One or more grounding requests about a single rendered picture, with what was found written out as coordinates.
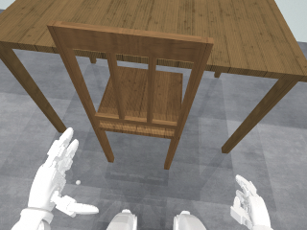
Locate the robot thigh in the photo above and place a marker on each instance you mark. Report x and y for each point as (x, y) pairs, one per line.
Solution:
(187, 222)
(123, 221)

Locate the robot left forearm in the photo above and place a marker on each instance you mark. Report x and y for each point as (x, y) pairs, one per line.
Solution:
(33, 218)

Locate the robot left thigh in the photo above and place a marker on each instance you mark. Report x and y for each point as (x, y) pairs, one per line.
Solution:
(123, 221)

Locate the chair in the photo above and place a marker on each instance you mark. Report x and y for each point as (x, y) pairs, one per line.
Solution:
(137, 101)

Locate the robot left hand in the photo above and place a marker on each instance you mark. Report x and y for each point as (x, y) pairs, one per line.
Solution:
(51, 174)

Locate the robot right hand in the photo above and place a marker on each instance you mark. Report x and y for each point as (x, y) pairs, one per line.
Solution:
(255, 211)

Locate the table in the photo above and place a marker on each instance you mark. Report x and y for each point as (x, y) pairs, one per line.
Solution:
(251, 38)

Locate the robot right thigh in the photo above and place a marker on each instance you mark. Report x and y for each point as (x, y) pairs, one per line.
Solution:
(187, 222)

